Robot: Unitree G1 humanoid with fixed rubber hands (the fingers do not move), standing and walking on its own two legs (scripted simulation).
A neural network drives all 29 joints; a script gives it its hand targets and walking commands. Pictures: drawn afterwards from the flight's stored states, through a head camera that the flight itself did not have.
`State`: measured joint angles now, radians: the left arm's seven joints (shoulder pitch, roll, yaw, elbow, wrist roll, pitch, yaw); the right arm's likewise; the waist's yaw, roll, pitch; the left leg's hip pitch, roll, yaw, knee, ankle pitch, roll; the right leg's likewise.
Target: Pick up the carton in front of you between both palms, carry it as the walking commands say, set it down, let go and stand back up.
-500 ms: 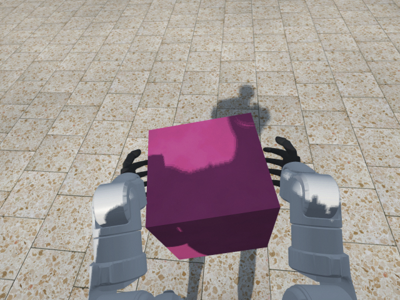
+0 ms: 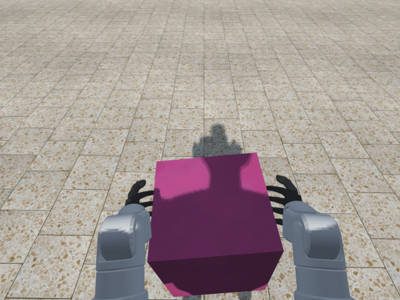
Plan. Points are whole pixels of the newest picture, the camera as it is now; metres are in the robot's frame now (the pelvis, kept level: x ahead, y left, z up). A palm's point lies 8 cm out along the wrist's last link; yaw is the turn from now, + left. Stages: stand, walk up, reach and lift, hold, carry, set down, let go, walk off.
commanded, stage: carry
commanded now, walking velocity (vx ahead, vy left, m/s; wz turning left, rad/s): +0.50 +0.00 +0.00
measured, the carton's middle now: (212, 228) +0.30 -0.01 -0.02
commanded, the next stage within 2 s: none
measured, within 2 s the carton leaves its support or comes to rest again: neither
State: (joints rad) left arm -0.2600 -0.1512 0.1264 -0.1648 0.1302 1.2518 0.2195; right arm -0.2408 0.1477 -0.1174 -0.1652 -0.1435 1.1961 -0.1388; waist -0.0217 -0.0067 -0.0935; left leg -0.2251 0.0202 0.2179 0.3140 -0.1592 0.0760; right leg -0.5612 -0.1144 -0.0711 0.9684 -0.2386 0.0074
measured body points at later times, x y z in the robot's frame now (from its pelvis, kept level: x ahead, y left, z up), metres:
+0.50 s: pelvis +0.33 -0.06 +0.00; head +0.35 -0.08 +0.45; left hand +0.61 +0.11 +0.05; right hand +0.63 -0.19 +0.04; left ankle +0.28 +0.08 -0.67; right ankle +0.37 -0.13 -0.75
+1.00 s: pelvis +0.67 +0.01 -0.01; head +0.69 +0.02 +0.44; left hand +0.97 +0.15 +0.05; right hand +0.96 -0.14 +0.06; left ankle +0.71 +0.08 -0.75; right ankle +0.58 -0.13 -0.66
